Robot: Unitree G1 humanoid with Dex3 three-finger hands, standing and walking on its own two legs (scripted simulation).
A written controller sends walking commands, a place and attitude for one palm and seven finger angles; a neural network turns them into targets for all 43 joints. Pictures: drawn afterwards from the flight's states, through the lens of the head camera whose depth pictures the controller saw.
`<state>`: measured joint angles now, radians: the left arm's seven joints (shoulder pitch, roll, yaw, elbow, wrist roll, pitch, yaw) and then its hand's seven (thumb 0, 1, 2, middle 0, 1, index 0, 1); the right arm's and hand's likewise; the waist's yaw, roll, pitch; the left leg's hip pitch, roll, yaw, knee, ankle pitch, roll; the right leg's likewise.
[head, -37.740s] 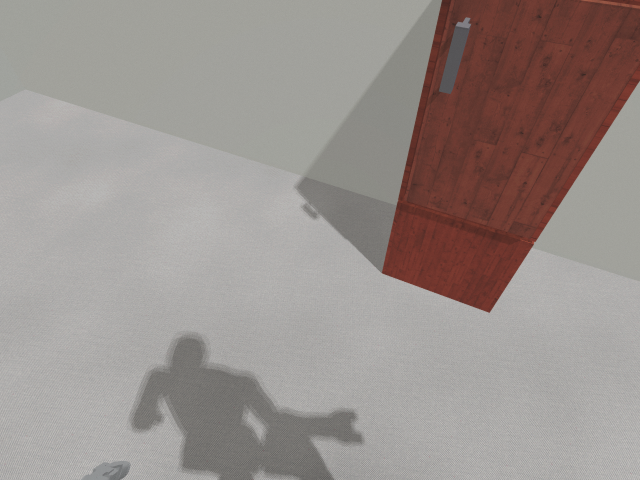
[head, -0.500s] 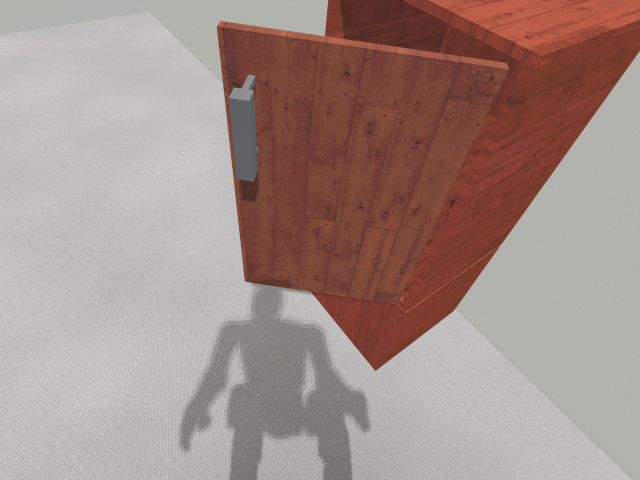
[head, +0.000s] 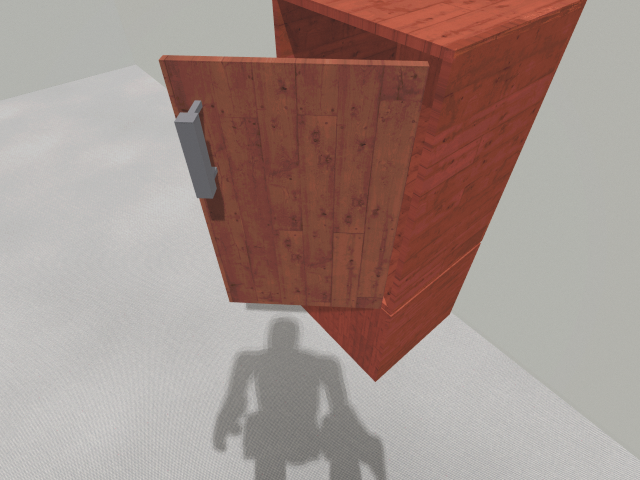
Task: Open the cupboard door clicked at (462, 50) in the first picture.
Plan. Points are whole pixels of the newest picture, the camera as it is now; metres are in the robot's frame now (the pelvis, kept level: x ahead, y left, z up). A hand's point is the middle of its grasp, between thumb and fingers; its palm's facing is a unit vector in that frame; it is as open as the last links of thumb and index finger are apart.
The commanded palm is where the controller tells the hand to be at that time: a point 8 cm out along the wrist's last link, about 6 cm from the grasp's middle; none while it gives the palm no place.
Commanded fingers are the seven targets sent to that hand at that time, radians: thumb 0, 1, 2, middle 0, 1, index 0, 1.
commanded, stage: come to a stop and stand still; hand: left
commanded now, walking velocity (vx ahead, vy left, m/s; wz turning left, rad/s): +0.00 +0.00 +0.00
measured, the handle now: (201, 149) +0.56 +0.20 +0.14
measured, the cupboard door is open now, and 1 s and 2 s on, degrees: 47 47 47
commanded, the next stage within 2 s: look again from close up in 0.74 s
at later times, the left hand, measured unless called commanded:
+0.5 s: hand out of the picture +0.02 +0.13 -0.16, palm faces +0.03 -0.98 -0.19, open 7.4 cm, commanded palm none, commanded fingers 0.00 0.90 0.90 -0.20 -0.30 -0.20 -0.30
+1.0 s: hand out of the picture +0.05 +0.15 -0.16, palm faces +0.02 -0.98 -0.21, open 7.4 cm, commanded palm none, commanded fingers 0.00 0.90 0.90 -0.20 -0.30 -0.20 -0.30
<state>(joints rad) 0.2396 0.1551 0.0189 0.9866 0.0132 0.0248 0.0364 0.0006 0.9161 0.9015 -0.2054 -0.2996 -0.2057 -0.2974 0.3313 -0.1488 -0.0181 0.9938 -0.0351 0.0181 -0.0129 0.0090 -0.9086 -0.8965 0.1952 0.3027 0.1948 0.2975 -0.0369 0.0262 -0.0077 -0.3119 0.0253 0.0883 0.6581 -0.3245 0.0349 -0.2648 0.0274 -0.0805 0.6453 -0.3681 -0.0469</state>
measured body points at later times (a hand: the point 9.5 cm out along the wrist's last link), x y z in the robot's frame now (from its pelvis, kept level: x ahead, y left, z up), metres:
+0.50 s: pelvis +0.04 -0.04 +0.02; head +0.05 -0.05 +0.47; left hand +0.02 +0.18 -0.14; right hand +0.04 -0.26 -0.15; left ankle +0.02 +0.10 -0.72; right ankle -0.01 -0.09 -0.72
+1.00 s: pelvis +0.05 -0.02 +0.02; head +0.06 -0.03 +0.47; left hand +0.05 +0.20 -0.14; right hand +0.04 -0.24 -0.15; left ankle +0.02 +0.10 -0.72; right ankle -0.01 -0.09 -0.72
